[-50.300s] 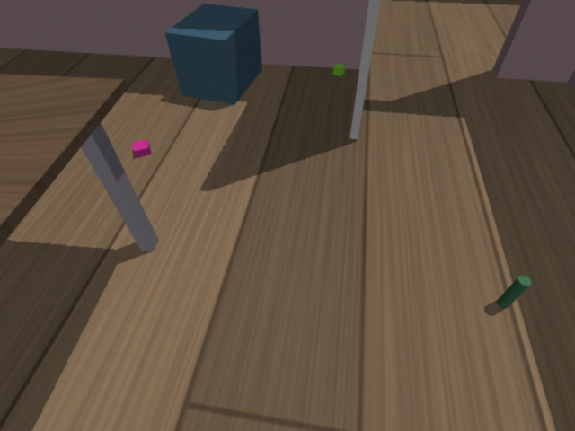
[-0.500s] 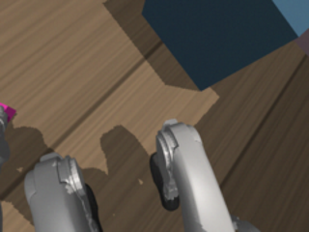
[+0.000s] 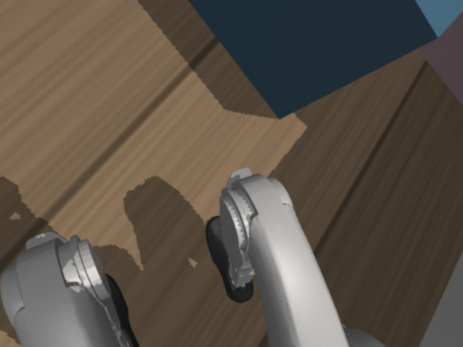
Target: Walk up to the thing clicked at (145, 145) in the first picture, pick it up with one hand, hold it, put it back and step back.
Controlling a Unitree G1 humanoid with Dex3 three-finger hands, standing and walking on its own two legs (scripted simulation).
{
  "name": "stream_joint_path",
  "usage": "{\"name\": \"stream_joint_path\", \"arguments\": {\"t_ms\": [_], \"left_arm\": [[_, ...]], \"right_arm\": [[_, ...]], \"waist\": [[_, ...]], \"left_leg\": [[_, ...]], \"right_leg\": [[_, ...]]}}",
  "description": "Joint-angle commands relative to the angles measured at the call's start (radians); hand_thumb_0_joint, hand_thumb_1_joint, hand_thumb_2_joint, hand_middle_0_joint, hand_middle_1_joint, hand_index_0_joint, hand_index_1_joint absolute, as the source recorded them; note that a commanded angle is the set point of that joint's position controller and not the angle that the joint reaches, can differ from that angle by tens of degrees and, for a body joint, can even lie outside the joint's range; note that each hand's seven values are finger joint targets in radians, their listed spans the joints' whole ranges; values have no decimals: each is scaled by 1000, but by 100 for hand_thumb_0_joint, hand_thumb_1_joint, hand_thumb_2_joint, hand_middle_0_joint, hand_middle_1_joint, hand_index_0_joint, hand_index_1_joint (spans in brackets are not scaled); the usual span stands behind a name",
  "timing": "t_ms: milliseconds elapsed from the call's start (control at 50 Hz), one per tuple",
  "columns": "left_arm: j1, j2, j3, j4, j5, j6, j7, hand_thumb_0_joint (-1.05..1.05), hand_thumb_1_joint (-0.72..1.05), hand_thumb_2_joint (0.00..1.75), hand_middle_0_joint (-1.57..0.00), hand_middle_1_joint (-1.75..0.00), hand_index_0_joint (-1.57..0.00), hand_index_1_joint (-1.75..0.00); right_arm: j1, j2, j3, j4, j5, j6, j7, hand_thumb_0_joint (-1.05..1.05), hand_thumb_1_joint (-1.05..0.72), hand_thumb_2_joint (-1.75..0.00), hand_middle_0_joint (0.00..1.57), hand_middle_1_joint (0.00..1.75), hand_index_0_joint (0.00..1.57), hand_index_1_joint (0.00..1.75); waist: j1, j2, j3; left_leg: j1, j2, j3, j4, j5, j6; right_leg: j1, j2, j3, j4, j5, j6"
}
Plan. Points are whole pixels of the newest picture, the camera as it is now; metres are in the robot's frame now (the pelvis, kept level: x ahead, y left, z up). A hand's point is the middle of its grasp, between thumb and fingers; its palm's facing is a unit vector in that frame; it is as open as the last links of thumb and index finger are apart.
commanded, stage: rest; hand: left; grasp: from above
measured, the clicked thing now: out of the picture +0.44 +0.34 -0.26
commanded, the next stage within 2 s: open in 0.54 s
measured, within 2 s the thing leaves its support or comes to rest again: rests again in 0.46 s
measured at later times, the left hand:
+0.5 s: hand out of the picture +0.41 +0.33 -0.25, palm faces +0.00 -0.47 -0.88, open 10.3 cm
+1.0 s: hand out of the picture +0.41 +0.33 -0.25, palm faces +0.00 -0.48 -0.88, open 10.6 cm
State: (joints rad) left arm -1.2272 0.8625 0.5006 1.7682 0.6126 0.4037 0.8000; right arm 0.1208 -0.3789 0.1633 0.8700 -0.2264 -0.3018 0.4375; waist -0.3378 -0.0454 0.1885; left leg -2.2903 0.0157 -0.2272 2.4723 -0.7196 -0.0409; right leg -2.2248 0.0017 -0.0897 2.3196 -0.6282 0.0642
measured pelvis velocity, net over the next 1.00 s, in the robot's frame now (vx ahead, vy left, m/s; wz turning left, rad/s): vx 0.00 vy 0.01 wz -0.03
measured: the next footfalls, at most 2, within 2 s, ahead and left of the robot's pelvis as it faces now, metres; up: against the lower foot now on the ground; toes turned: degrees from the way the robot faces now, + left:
none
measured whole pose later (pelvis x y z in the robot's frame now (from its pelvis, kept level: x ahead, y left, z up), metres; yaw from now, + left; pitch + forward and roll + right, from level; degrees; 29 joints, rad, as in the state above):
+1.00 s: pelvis +0.00 +0.01 -0.01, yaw -2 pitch +25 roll -14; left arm -1.19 0.95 0.46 1.77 0.48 0.38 0.83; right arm 0.10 -0.43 0.29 0.74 -0.18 -0.30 0.47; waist -0.38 -0.11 0.27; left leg -2.27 0.00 -0.28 2.54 -0.73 -0.04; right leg -2.17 0.01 -0.13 2.34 -0.62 0.08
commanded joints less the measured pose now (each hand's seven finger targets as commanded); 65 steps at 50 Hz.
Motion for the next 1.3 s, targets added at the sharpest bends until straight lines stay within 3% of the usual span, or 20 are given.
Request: {"name": "stream_joint_path", "arguments": {"t_ms": [0,100,200,260,280,340,420,480,620,700,760,860,920,960,1000,1100,1140,1200,1280], "left_arm": [[-250,241,-40,-95,-14,-2,57,0,70,58,-112,-40,-109,-43],[-246,283,-24,-89,-33,-13,77,0,69,59,-110,-42,-108,-45],[-239,292,-39,-92,-69,-12,75,0,72,57,-111,-43,-109,-45],[-224,321,-40,-86,-45,-12,75,0,72,60,-111,-44,-109,-46],[-232,307,-52,-89,-60,-10,70,0,72,59,-110,-46,-108,-48],[-218,306,-40,-99,-91,-11,75,0,73,59,-111,-45,-109,-47],[-205,308,-54,-97,-92,-8,63,0,70,59,-108,-45,-107,-47],[-211,295,-51,-104,-113,-12,76,0,71,60,-109,-47,-107,-49],[-187,300,-67,-79,-103,-12,66,0,70,59,-108,-43,-106,-45],[-186,312,-70,-88,-90,-13,52,0,38,62,-77,-49,-75,-52],[-171,293,-65,-76,-94,-14,59,0,15,63,-66,-51,-63,-54],[-198,297,-70,-91,-115,-21,67,0,7,64,-58,-56,-56,-59],[-202,325,-73,-107,-104,-25,59,0,6,66,-57,-60,-55,-62],[-183,302,-74,-93,-123,-26,55,0,1,66,-52,-61,-51,-63],[-193,326,-78,-103,-109,-29,50,0,0,65,-51,-61,-50,-63],[-166,316,-72,-90,-103,-27,54,0,-4,69,-48,-66,-46,-68],[-169,311,-72,-93,-118,-23,56,0,-5,70,-46,-67,-45,-69],[-169,304,-74,-100,-139,-24,48,0,-10,68,-42,-67,-41,-69],[-167,318,-78,-112,-131,-22,35,0,-11,68,-40,-69,-39,-70]], "right_arm": [[241,-311,-51,7,2,3,13,0,-91,-90,20,30,20,30],[241,-336,-31,-13,13,5,22,0,-91,-90,20,30,20,30],[201,-344,-7,-44,11,3,28,0,-91,-90,20,30,20,30],[208,-351,3,-39,19,3,27,0,-91,-90,20,30,20,30],[198,-351,6,-43,15,3,30,0,-91,-90,20,30,20,30],[198,-365,6,-60,20,2,30,0,-91,-90,20,30,20,30],[190,-360,19,-68,27,4,29,0,-91,-90,20,30,20,30],[203,-375,22,-93,30,8,35,0,-91,-90,20,30,20,30],[196,-373,37,-91,39,10,31,0,-91,-90,20,30,20,30],[194,-370,36,-83,41,8,27,0,-90,-90,20,30,20,30],[210,-382,30,-93,47,9,31,0,-89,-90,20,30,20,30],[195,-379,34,-102,48,4,31,0,-90,-90,20,30,20,30],[182,-373,39,-89,48,3,28,0,-90,-90,20,30,20,30],[185,-380,38,-100,48,0,29,0,-90,-90,20,30,20,30],[181,-375,42,-89,49,-2,25,0,-90,-90,20,30,20,30],[216,-381,37,-91,52,-2,26,0,-90,-90,20,30,20,30],[200,-379,38,-90,50,-3,24,0,-90,-90,20,30,20,30],[196,-378,40,-97,49,-7,22,0,-90,-90,20,30,20,30],[188,-380,39,-91,48,-4,19,0,-90,-90,20,30,20,30]], "waist": [[-69,401,-707],[-77,405,-690],[-91,398,-663],[-88,411,-668],[-103,396,-643],[-100,403,-655],[-104,384,-643],[-112,415,-658],[-115,393,-607],[-108,399,-614],[-111,407,-625],[-118,413,-597],[-112,411,-577],[-115,403,-579],[-114,408,-581],[-118,402,-603],[-108,392,-602],[-121,391,-590],[-118,403,-587]], "left_leg": [[498,21,116,-239,223,41],[483,22,102,-238,204,41],[485,17,104,-212,220,46],[463,19,105,-219,197,44],[451,16,107,-207,196,48],[480,17,92,-208,200,47],[460,19,88,-208,173,49],[500,23,68,-209,224,40],[448,23,74,-204,161,47],[439,21,80,-209,167,46],[474,28,53,-217,191,39],[477,27,46,-215,170,42],[444,22,68,-220,147,45],[461,22,61,-209,165,44],[449,22,69,-213,148,47],[453,20,63,-212,180,47],[467,22,68,-201,191,46],[463,18,71,-193,179,51],[471,20,64,-205,168,48]], "right_leg": [[419,20,-157,-181,247,-63],[427,20,-160,-181,240,-63],[443,15,-166,-164,264,-57],[448,24,-162,-179,254,-61],[453,18,-165,-173,258,-55],[454,18,-172,-161,253,-57],[446,21,-175,-167,241,-59],[454,20,-178,-143,274,-61],[425,26,-178,-162,233,-65],[431,30,-179,-169,238,-65],[428,30,-188,-158,255,-66],[411,22,-192,-143,235,-64],[421,21,-187,-157,226,-61],[420,22,-189,-148,233,-58],[424,23,-186,-160,227,-59],[450,29,-185,-164,253,-59],[454,29,-186,-161,260,-58],[447,24,-186,-157,248,-55],[429,20,-189,-152,239,-56]]}}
